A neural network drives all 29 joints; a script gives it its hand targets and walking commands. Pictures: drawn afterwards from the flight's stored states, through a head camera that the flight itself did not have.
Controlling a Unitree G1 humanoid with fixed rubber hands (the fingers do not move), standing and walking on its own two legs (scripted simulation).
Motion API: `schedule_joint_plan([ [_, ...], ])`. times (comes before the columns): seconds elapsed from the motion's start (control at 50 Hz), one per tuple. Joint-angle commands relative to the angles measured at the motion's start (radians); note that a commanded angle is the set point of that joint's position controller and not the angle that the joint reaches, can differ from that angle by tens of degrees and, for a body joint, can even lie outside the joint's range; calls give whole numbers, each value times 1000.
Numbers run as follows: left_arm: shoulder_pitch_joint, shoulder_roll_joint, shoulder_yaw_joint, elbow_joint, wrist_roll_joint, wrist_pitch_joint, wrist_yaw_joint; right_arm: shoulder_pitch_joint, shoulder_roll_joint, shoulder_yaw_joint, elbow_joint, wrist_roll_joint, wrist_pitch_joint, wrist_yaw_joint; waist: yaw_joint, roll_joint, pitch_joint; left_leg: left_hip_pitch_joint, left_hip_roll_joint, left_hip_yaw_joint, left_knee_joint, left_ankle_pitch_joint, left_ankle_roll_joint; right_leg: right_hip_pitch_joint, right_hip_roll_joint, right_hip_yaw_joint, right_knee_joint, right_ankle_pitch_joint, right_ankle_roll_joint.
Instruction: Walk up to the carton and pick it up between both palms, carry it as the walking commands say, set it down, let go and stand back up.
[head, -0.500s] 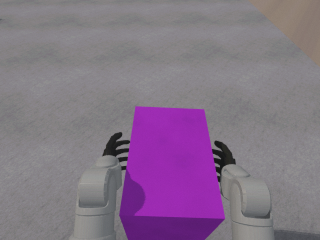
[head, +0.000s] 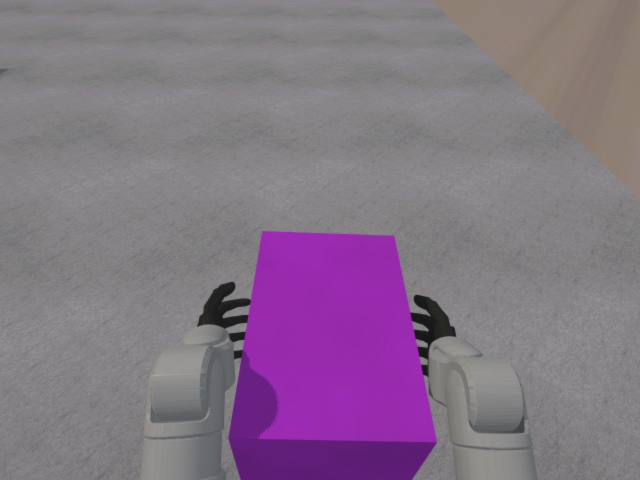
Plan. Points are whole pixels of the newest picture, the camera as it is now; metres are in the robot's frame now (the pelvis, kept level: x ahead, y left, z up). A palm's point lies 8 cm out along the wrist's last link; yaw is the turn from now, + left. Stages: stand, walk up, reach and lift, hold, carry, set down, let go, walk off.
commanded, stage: carry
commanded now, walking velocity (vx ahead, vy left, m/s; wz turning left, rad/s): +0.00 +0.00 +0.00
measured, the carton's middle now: (324, 372) +0.28 +0.01 +0.01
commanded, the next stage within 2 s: none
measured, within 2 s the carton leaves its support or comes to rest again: neither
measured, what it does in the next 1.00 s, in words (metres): steps on the spot: right foot, then left foot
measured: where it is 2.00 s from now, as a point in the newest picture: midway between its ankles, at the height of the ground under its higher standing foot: (303, 365)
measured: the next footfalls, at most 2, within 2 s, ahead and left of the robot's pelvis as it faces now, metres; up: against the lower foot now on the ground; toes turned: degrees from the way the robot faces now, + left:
right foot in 0.14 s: +0.09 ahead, -0.11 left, +0.00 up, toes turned -3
left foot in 0.40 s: -0.05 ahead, +0.09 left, +0.00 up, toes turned +11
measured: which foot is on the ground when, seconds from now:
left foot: down 0.00-0.16, up 0.18-0.38, down 0.40-0.80, up 0.82-0.92, down 0.94-1.00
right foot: down 0.00-0.02, up 0.04-0.12, down 0.14-0.42, up 0.44-0.76, down 0.78-0.98, up 1.00-1.00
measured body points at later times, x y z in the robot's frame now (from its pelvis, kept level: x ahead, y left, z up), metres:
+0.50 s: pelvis -0.08 +0.00 +0.01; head -0.08 +0.01 +0.46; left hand +0.19 +0.17 +0.06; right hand +0.21 -0.10 +0.07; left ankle -0.09 +0.08 -0.74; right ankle +0.02 -0.11 -0.71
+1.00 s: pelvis +0.06 +0.01 +0.00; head +0.04 +0.00 +0.45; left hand +0.34 +0.15 +0.07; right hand +0.34 -0.11 +0.06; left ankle -0.01 +0.08 -0.74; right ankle -0.01 -0.13 -0.73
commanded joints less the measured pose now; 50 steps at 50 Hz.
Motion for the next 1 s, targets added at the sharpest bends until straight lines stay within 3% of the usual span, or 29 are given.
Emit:
schedule_joint_plan([
  [0.0, -592, -1024, -713, -167, -495, -12, -299, -586, 1054, 627, -143, 431, -63, 249, -31, 392, -268, -60, 330, -393, -370, -286, 145, 154, -45, 109, 501, -298, 322],
  [0.02, -639, -1030, -730, -181, -502, -11, -294, -603, 1038, 610, -140, 411, -57, 251, 9, 408, -198, -251, 350, -383, -329, -328, 119, 182, -132, 287, 612, -322, 180],
  [0.04, -624, -1012, -712, -133, -492, -10, -288, -621, 1015, 612, -119, 406, -48, 248, 18, 318, -209, -232, 304, -256, -284, -257, 75, 154, -131, 289, 513, -343, 126],
  [0.08, -508, -1004, -677, -85, -445, -9, -259, -670, 1015, 652, -166, 442, -31, 268, 16, 126, -224, 33, 127, -20, -1, 88, -34, 25, -85, 196, 86, -173, 85],
  [0.1, -496, -1004, -670, -82, -437, -7, -253, -665, 1015, 663, -177, 452, -29, 269, -1, 64, -290, 43, 121, -46, 101, 248, -52, 127, -135, 230, 76, 66, 92],
  [0.12, -482, -978, -668, -86, -434, 1, -257, -600, 995, 664, -155, 437, -24, 264, -10, 19, -319, -73, 118, -62, 158, 200, -62, 249, -233, 306, 134, 273, 75],
  [0.14, -470, -967, -663, -71, -439, 8, -268, -559, 992, 661, -124, 421, -20, 262, -12, -115, -302, -214, 76, -55, 230, -60, -72, 302, -368, 441, 115, 333, 39],
  [0.16, -440, -987, -666, -24, -427, 2, -275, -589, 972, 647, -117, 407, -15, 262, 3, -197, -295, -197, 40, -39, 319, -191, -63, 211, -419, 447, 102, 249, -44],
  [0.2, -454, -1013, -660, -30, -425, -9, -277, -622, 1014, 651, -117, 421, -22, 273, 6, -133, -282, -187, 18, -73, 518, -261, -53, 119, -402, 459, 47, 62, -85],
  [0.24, -514, -1042, -666, -96, -442, -31, -272, -709, 1038, 685, -189, 463, -40, 277, 5, -107, -271, -138, 23, -75, 514, -177, -28, -14, -350, 436, -58, -517, -58],
  [0.26, -537, -1060, -681, -115, -450, -34, -269, -742, 1039, 691, -221, 476, -45, 273, -2, -163, -270, -105, 25, -57, 423, -147, -22, -31, -331, 400, -100, -663, -27],
  [0.32, -571, -1054, -687, -124, -448, -31, -265, -764, 1021, 688, -236, 478, -41, 258, -8, -260, -296, 81, -27, 3, 162, -113, 9, -20, -289, 302, -217, -768, 33],
  [0.36, -559, -1057, -701, -137, -444, -30, -263, -725, 1005, 667, -231, 476, -40, 261, -31, -61, -348, 276, -15, -36, -131, -167, 42, -63, -204, 190, -48, -724, 88],
  [0.38, -575, -1065, -713, -148, -444, -27, -262, -711, 993, 646, -227, 470, -42, 263, -45, 239, -327, 331, 202, -381, -390, -440, 104, -177, -100, 90, 237, -597, 138],
  [0.4, -576, -1083, -730, -182, -449, -28, -262, -664, 1012, 633, -216, 457, -47, 266, -27, 361, -195, 281, 380, -596, -497, -556, 155, -329, -51, 72, 364, -413, 128],
  [0.42, -630, -1081, -771, -249, -466, -32, -264, -659, 1034, 639, -214, 452, -66, 265, -14, 336, -162, 178, 398, -623, -486, -557, 183, -320, -107, 216, 436, -313, 101],
  [0.48, -610, -1061, -778, -222, -494, -23, -261, -661, 1033, 622, -228, 434, -56, 257, -13, 184, -263, 295, 295, -329, -406, -132, 92, -259, -109, 182, 470, -209, 111],
  [0.52, -550, -1036, -762, -195, -484, -18, -260, -616, 1012, 626, -213, 429, -46, 255, -16, 169, -281, 352, 254, -237, -366, -74, 86, -244, -96, 148, 399, -222, 110],
  [0.62, -518, -1015, -761, -106, -485, 14, -274, -508, 980, 585, -115, 369, -26, 246, -28, 254, -209, 310, 271, -256, -364, -84, 111, -175, -81, 94, 192, -320, 102],
  [0.72, -539, -1023, -752, -65, -501, 19, -283, -515, 992, 590, -77, 362, -23, 250, -22, 202, -236, 163, 201, -149, -228, -42, 73, 151, -97, 41, -29, -247, 87],
  [0.74, -550, -1033, -746, -68, -505, 17, -283, -539, 995, 598, -95, 374, -25, 251, -23, 142, -262, 59, 176, -123, -168, -45, 50, 289, -134, 82, -24, -280, 71],
  [0.78, -572, -1038, -726, -94, -497, 7, -275, -643, 1019, 627, -158, 414, -25, 261, 2, -144, -288, -246, 51, 14, 128, -81, -26, 518, -395, 484, -137, -551, -37],
  [0.8, -556, -1042, -715, -73, -483, -4, -266, -713, 1010, 635, -187, 439, -19, 269, 8, -202, -184, -382, 10, 6, 126, -113, -29, 509, -435, 547, -146, -437, -90],
  [0.84, -517, -1048, -682, -60, -449, -15, -250, -754, 1007, 661, -214, 486, -14, 281, 5, -126, -201, -335, 30, -27, 44, -133, -28, 468, -403, 441, -81, -268, -97],
  [0.9, -504, -1064, -682, -113, -434, -26, -238, -748, 1026, 690, -256, 522, -24, 278, -7, -39, -288, 39, 44, -7, -145, 87, -17, 269, -302, 210, 14, -427, 21],
  [0.92, -495, -1068, -685, -111, -426, -25, -237, -714, 1020, 683, -240, 509, -25, 276, -17, 29, -312, 203, 112, -117, -184, 68, 16, 137, -231, 115, 142, -422, 73],
  [0.94, -487, -1063, -686, -93, -413, -18, -239, -664, 1018, 673, -201, 488, -27, 273, -29, 175, -311, 304, 230, -332, -262, -19, 70, -3, -143, 12, 320, -397, 118],
  [0.96, -511, -1061, -690, -115, -428, -15, -250, -667, 1014, 665, -215, 470, -34, 265, -30, 219, -213, 371, 319, -441, -264, 88, 135, -162, -90, 11, 350, -483, 116],
  [0.98, -525, -1058, -691, -137, -448, -16, -259, -671, 1020, 669, -231, 467, -36, 257, -34, 230, -174, 463, 356, -435, -244, 278, 173, -268, -84, 33, 333, -517, 110],
])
